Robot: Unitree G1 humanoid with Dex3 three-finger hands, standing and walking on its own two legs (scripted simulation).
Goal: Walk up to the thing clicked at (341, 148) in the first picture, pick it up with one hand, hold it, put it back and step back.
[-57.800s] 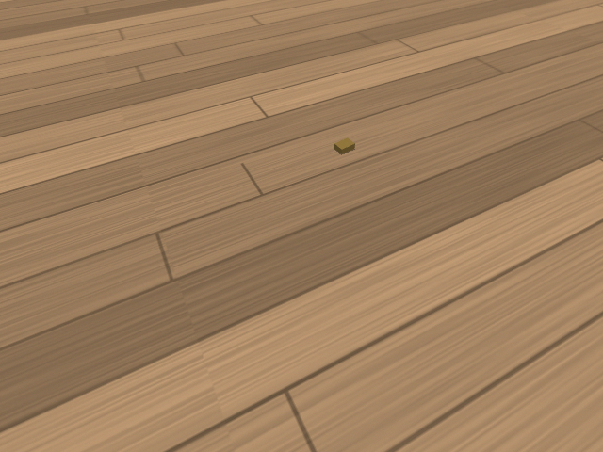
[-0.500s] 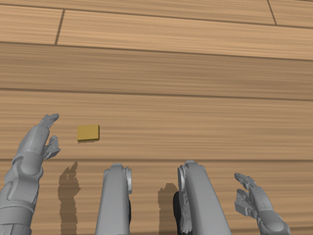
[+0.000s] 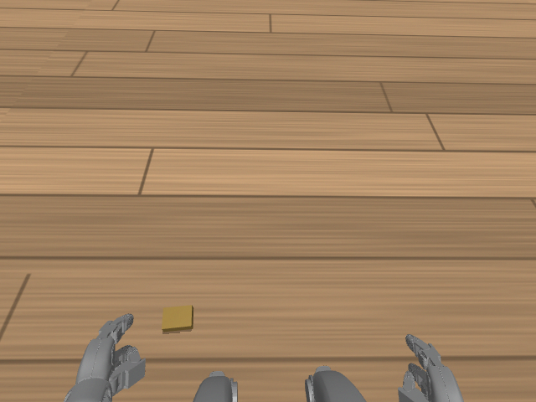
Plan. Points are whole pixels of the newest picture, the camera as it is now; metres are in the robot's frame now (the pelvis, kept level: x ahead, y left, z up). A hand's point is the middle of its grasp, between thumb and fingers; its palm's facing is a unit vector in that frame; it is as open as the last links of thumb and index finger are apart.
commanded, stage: home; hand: left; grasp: from above
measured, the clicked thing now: (178, 318) +0.47 +0.28 -0.65
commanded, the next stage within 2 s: none
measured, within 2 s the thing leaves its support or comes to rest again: neither
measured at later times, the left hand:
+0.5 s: hand (139, 384) +0.18 +0.17 +0.00, palm faces +0.08 -0.98 -0.19, open 7.4 cm
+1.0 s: hand (139, 379) +0.19 +0.17 +0.00, palm faces +0.06 -0.98 -0.20, open 7.4 cm
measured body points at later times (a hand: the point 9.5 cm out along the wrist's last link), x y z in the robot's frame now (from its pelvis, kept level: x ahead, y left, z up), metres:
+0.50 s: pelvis +0.03 -0.01 +0.04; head +0.04 -0.01 +0.49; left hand +0.17 +0.22 +0.02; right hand +0.21 -0.25 -0.01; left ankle +0.04 +0.12 -0.64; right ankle +0.04 -0.14 -0.64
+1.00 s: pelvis +0.03 -0.01 +0.04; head +0.03 +0.00 +0.49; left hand +0.18 +0.23 +0.02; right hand +0.18 -0.25 -0.02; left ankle +0.04 +0.12 -0.64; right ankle +0.04 -0.14 -0.64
